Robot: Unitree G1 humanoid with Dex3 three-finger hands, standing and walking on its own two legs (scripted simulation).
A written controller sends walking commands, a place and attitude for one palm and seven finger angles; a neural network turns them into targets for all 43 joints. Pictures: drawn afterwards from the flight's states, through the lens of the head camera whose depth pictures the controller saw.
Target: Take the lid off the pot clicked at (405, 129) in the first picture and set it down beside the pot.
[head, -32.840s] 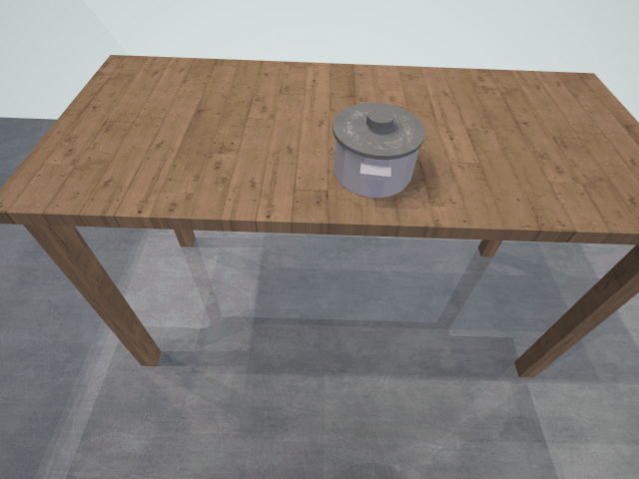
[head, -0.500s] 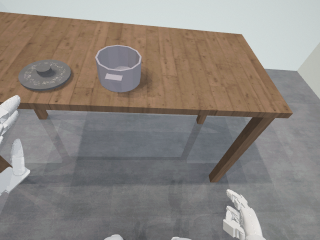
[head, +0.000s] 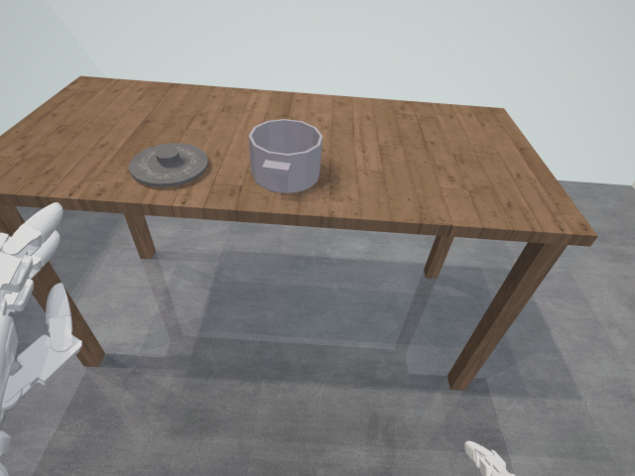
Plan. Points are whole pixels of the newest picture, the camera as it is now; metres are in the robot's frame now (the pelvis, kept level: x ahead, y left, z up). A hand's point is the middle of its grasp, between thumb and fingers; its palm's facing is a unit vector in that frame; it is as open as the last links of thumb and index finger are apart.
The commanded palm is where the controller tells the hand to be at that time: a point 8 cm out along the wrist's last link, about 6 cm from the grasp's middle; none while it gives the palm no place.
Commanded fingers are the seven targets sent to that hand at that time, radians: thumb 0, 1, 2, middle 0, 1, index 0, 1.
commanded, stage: stop stepping back and stand still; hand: left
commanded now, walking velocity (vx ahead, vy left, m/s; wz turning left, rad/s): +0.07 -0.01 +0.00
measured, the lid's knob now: (167, 155) +0.73 +0.37 +0.02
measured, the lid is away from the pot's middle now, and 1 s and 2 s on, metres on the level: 0.26 0.26 0.26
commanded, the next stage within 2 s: let the arm hang, fingers relaxed in 1.52 s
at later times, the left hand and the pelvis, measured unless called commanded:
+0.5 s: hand out of the picture +0.03 +0.22 -0.19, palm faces +0.06 -0.99 -0.16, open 7.1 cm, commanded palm none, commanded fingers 0.00 0.90 0.90 -0.20 -0.30 -0.20 -0.30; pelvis +0.00 +0.03 -0.01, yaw +4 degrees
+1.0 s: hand out of the picture +0.06 +0.23 -0.16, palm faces +0.04 -0.98 -0.22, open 7.3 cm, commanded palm none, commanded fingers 0.00 0.90 0.90 -0.20 -0.30 -0.20 -0.30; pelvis +0.04 +0.05 +0.01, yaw +2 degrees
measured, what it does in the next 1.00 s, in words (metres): shifts its weight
